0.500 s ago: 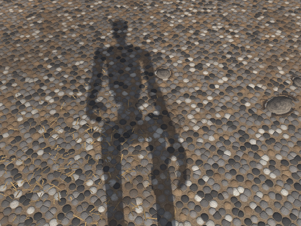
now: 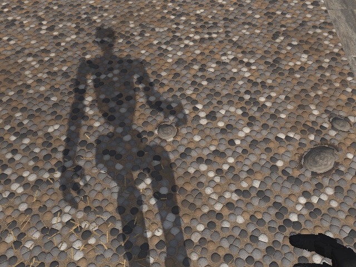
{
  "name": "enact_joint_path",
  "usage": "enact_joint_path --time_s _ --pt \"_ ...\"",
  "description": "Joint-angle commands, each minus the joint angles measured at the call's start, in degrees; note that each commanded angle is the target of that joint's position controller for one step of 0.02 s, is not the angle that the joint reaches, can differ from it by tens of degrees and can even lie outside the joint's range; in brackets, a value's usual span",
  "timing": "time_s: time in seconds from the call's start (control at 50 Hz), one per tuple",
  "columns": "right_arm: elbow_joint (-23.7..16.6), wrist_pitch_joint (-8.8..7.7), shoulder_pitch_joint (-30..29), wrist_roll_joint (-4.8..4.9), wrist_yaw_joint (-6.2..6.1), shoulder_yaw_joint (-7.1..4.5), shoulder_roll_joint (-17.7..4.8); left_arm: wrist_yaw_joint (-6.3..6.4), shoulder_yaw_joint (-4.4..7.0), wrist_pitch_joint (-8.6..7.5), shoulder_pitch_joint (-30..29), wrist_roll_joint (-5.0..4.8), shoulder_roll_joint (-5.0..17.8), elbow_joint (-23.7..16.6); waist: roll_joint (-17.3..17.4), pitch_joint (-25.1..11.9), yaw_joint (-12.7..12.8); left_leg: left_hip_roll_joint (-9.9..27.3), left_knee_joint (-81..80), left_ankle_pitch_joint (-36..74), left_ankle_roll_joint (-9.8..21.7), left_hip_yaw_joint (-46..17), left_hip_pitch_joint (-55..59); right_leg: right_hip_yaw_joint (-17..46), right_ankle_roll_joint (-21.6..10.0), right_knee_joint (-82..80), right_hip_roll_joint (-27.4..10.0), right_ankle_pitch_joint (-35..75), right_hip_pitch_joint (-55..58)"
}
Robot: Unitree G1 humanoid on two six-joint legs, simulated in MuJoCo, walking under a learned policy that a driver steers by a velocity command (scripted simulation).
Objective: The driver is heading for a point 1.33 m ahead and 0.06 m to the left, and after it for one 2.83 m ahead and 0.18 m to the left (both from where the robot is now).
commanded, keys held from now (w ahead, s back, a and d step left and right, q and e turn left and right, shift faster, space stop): w+e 0.18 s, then w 0.34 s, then w+q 0.34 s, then q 0.14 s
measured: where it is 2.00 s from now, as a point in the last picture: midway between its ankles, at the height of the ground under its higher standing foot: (242, 228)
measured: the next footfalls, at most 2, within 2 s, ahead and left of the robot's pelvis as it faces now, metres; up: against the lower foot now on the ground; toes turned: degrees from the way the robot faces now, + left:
left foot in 0.04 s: +0.20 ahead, +0.12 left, +0.00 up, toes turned -3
right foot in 0.54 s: +0.40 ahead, -0.14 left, +0.00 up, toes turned -16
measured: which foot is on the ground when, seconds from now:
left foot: up 0.00-0.02, down 0.04-0.54, up 0.56-1.00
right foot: down 0.00-0.04, up 0.06-0.52, down 0.54-1.00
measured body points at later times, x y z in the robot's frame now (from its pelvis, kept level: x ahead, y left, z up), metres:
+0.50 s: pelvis +0.26 -0.01 +0.01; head +0.29 -0.02 +0.45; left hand +0.52 +0.15 -0.09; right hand +0.15 -0.24 -0.13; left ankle +0.16 +0.12 -0.73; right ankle +0.36 -0.14 -0.71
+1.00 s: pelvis +0.50 -0.08 +0.00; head +0.54 -0.08 +0.45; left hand +0.48 +0.17 -0.14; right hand +0.66 -0.31 -0.12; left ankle +0.66 +0.01 -0.70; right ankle +0.36 -0.13 -0.73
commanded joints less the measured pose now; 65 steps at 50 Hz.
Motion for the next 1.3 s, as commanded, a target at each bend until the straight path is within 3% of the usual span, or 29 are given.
enact_joint_path --time_s 0.02,0.04,0.06,0.08,0.1,0.12,0.16,0.26,0.36,0.46,0.5,0.54,0.56,0.58,0.6,0.62,0.68,0.8,0.92,0.96,1.02,1.04,1.06,1.08,1.1,1.14,1.18,1.24,1.3 --pt "-0.60 -1.95 11.55 0.34 -1.33 -2.87 -9.23 -0.15 2.24 -1.14 -3.41 -0.22 10.70 -3.90 -4.22 -6.84 -10.06 -2.52 -7.02 -1.73 3.14 0.73 23.00 6.70 -1.39 15.76 -10.98 49.34 -6.50" --pt "0.18 -2.59 20.31 -0.78 -2.39 -3.84 -12.67 -0.81 1.74 -1.77 -3.66 -0.93 8.67 -5.36 -0.59 -14.11 -13.46 6.68 -7.80 -8.59 5.66 -7.81 37.06 4.52 -0.30 29.06 -7.85 37.50 -13.86" --pt "-0.25 -2.09 24.05 -2.38 -2.91 -5.05 -17.87 -0.71 0.46 -1.70 2.33 -3.31 1.97 -7.05 12.00 -22.68 -11.22 24.26 -9.46 -10.48 11.65 -31.43 53.92 -3.14 1.83 46.79 0.34 -2.57 -31.31" --pt "-0.12 -1.10 21.71 -1.24 -2.55 -5.13 -15.52 -0.15 1.03 -0.98 3.13 -1.53 7.12 -6.89 11.30 -22.37 -9.40 25.88 -13.78 -16.04 14.27 -43.14 49.78 -5.05 1.23 54.21 -2.19 -9.27 -37.61" --pt "-1.09 -0.89 17.47 -0.84 -2.34 -3.93 -9.93 -0.21 1.41 -0.31 -0.50 -0.37 8.20 -6.30 3.44 -12.55 -8.40 22.82 -15.26 -18.58 12.95 -34.25 40.86 -5.24 1.39 55.56 -5.58 -3.44 -39.06" --pt "-1.01 -1.02 14.86 -0.68 -2.10 -3.05 -6.54 -0.82 1.22 -0.12 -4.01 0.01 7.24 -6.80 -0.21 -6.88 -8.09 19.49 -16.79 -14.09 11.56 -25.44 33.77 -5.98 1.78 53.29 -7.44 0.65 -38.30" --pt "0.45 -1.58 15.44 -0.52 -2.20 -2.55 -5.38 -2.03 1.27 1.05 -5.65 1.05 5.94 -7.54 3.58 -2.77 -6.48 15.05 -19.43 -5.00 9.07 -14.46 26.51 -6.81 2.51 49.87 -9.81 2.65 -35.81" --pt "3.46 -3.89 20.22 0.41 -1.13 -2.99 -6.35 -3.63 0.48 2.50 -10.49 1.36 3.68 -9.99 4.06 -2.12 -5.81 14.14 -22.68 7.04 10.64 -5.53 25.54 -7.02 3.39 45.60 -10.04 7.61 -38.93" --pt "5.72 -3.64 22.83 0.55 -0.60 -2.94 -6.66 -4.35 -1.08 1.74 -21.23 1.23 2.43 -13.37 3.94 0.55 -7.30 11.02 -24.74 9.24 9.69 2.66 24.65 -10.99 4.40 27.38 -9.83 17.31 -37.20" --pt "8.92 -2.47 28.57 0.62 -0.96 -3.44 -9.24 -4.15 -1.82 1.01 -28.06 1.28 3.30 -15.67 4.36 1.56 -9.03 13.78 -22.30 15.19 9.38 3.11 30.53 -15.87 2.18 16.43 -9.44 14.23 -32.27" --pt "9.89 -1.69 29.11 0.63 -1.19 -3.57 -10.09 -3.54 -1.52 0.51 -25.66 1.64 4.07 -14.94 4.77 0.11 -7.51 14.18 -16.26 26.70 8.84 3.95 33.53 -17.15 0.32 13.18 -7.37 9.94 -27.29" --pt "10.37 -1.00 29.79 1.26 -1.29 -2.91 -8.69 -2.51 -0.23 -0.80 -10.81 2.75 6.41 -9.61 1.58 -8.45 -1.43 10.44 2.34 28.92 6.94 6.90 27.53 -16.15 -2.28 7.85 -6.55 12.07 -5.76" --pt "7.36 -1.15 29.46 2.08 -0.94 -1.67 -4.90 -1.54 1.19 -1.23 -1.41 4.01 11.74 -8.39 -6.64 -16.54 1.90 6.56 20.64 7.69 5.01 8.83 12.40 1.62 -6.06 6.10 -22.11 5.17 11.15" --pt "6.50 -0.93 33.22 2.19 -0.95 -1.58 -2.79 -1.01 2.23 -0.66 -0.22 2.51 15.83 -8.12 -15.34 -20.54 -0.22 -2.10 35.88 -28.21 4.06 5.98 -2.15 23.47 -10.78 -0.93 -34.23 6.85 17.16" --pt "6.99 -0.27 28.03 1.19 -1.49 -3.28 -8.09 -0.83 1.77 -0.41 -3.53 0.72 13.05 -8.21 -6.31 -13.56 -0.42 0.65 39.01 -24.31 4.96 -1.31 -5.87 17.93 -9.13 -1.32 -31.18 6.94 10.62" --pt "6.34 -0.56 25.78 1.50 -1.12 -3.14 -6.81 -0.88 0.66 -0.73 -8.12 0.52 9.38 -8.38 -5.79 -6.42 -2.86 2.67 36.93 -19.11 5.31 -1.94 -5.57 9.23 -7.00 -3.19 -28.36 10.23 2.59" --pt "8.67 1.05 27.79 0.11 -0.33 -3.07 -4.19 -0.85 -0.86 -2.08 -12.79 0.18 3.56 -7.92 -6.72 -1.25 -7.22 4.98 31.50 -12.61 4.17 -1.24 0.99 -4.15 -1.88 -8.65 -22.11 16.26 -8.88" --pt "5.91 2.60 19.03 -0.06 1.10 -3.38 -2.56 -0.30 -0.44 -3.84 -7.47 -0.15 4.28 -4.84 -5.16 1.58 -7.41 5.28 28.27 -2.11 2.82 -0.19 -7.34 -14.40 -1.68 -11.17 -21.05 27.12 -7.14" --pt "1.52 2.03 7.70 -0.50 1.98 -1.73 -0.35 0.68 -0.69 -3.36 -4.66 -0.40 4.94 -2.62 -4.62 4.31 -5.64 2.34 8.09 5.62 3.57 7.59 -2.27 -23.81 -0.13 -6.93 -19.75 45.91 -5.80" --pt "1.10 1.86 8.14 -0.81 1.98 -1.72 -0.86 1.22 -0.50 -2.87 -3.28 -0.41 6.13 -1.72 -5.48 2.61 -5.78 -0.12 4.89 3.54 4.97 9.85 1.18 -25.14 0.75 -1.71 -20.27 56.56 -2.39" --pt "3.26 1.34 18.40 -1.30 1.26 -2.91 -3.91 2.15 0.41 -1.67 -5.59 -0.40 8.66 -2.27 -7.70 -3.73 -10.04 -4.70 2.14 -2.71 8.64 10.07 11.78 -25.58 1.34 15.36 -20.81 67.69 -0.40" --pt "4.92 0.62 24.25 -1.71 0.74 -3.73 -5.53 2.00 0.56 -1.22 -6.92 -0.75 8.87 -2.89 -5.93 -7.21 -12.89 -5.50 -3.56 1.57 10.15 8.65 19.29 -25.47 2.10 26.56 -19.97 59.74 -2.75" --pt "5.61 -0.10 28.30 -1.99 -0.16 -5.10 -9.89 1.58 0.59 -1.22 -6.92 -1.21 8.46 -4.07 -0.36 -10.93 -15.00 0.96 -6.08 20.33 12.87 1.19 29.73 -26.10 4.26 43.28 -16.15 37.58 -11.83" --pt "4.06 0.64 24.87 -1.03 -0.68 -6.75 -16.12 1.22 -0.38 -1.02 0.28 -1.54 2.28 -6.31 12.49 -17.73 -8.01 18.98 2.54 62.65 22.36 -20.39 48.04 -22.77 7.34 65.66 -6.02 -16.52 -32.22" --pt "2.80 1.47 27.83 1.80 -0.78 -7.21 -16.95 0.97 -0.30 -0.60 -1.76 -0.79 5.39 -7.07 4.04 -26.45 -12.09 22.10 -3.48 58.90 28.00 -27.17 48.90 -11.33 7.79 69.85 -5.56 -12.85 -36.07" --pt "1.24 2.98 18.27 2.19 -1.86 -5.48 -10.11 0.90 -0.36 -0.18 -8.36 -0.32 5.38 -8.33 -1.74 -10.20 -8.88 17.01 -11.31 32.53 23.44 -19.90 30.93 -10.21 7.77 62.64 -10.57 -4.91 -37.92" --pt "1.27 3.27 16.22 2.05 -2.15 -4.51 -6.95 0.95 -0.08 1.77 -9.11 1.25 5.47 -8.91 -1.75 -4.65 -6.18 11.68 -14.42 26.02 19.02 -15.37 20.39 -9.87 8.29 54.55 -11.89 -2.83 -33.33" --pt "0.87 2.57 15.76 0.77 -1.48 -5.08 -9.38 0.92 -0.43 3.91 -7.45 1.05 3.61 -8.98 -0.64 -6.80 -4.79 8.10 -14.65 24.26 16.86 -12.71 16.32 -10.49 8.71 48.85 -10.65 -0.38 -29.46" --pt "0.31 2.94 16.42 0.69 -1.40 -5.57 -10.60 1.05 -0.21 4.53 -10.76 0.94 4.34 -10.51 1.81 -7.61 -5.90 6.72 -15.49 13.47 15.23 -14.45 16.84 -9.88 9.30 43.77 -10.48 1.89 -31.61"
